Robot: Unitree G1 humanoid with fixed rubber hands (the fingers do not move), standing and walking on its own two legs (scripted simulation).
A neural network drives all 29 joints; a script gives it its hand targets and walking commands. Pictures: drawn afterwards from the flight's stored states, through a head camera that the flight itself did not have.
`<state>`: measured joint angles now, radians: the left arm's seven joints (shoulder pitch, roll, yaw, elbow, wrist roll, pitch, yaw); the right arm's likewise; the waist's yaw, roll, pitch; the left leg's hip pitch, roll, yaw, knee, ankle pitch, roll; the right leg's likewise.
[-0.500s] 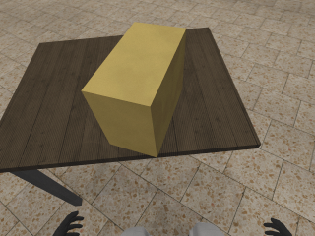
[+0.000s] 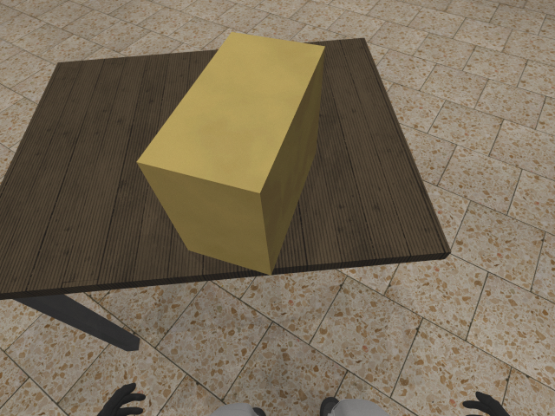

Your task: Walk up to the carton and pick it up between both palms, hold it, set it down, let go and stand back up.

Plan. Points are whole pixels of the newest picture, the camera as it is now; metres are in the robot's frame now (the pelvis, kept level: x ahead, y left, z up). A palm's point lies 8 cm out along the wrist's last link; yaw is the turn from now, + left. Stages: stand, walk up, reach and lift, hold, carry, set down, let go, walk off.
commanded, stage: walk up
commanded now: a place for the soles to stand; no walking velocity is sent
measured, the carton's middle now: (251, 155) +0.50 +0.09 +0.03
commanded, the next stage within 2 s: reach and lift in 0.72 s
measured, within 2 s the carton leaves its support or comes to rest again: neither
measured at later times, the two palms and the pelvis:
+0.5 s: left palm out of the picture +0.10 +0.30 -0.11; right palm out of the picture +0.09 -0.28 -0.10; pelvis +0.00 +0.00 +0.00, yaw +0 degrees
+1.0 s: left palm (121, 366) +0.18 +0.28 -0.09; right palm (496, 410) +0.14 -0.28 -0.11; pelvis +0.00 +0.01 -0.02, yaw +0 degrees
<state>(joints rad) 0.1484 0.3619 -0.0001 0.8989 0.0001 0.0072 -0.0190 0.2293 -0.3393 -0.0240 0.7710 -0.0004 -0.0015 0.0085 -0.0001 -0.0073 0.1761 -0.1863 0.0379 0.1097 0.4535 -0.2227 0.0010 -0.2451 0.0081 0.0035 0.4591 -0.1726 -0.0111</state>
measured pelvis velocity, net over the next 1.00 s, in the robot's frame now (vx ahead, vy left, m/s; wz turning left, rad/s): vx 0.00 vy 0.01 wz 0.00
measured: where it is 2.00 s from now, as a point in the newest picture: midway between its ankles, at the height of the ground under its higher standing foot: outside the picture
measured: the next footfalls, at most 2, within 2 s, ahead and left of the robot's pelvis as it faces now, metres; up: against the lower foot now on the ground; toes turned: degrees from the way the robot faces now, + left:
none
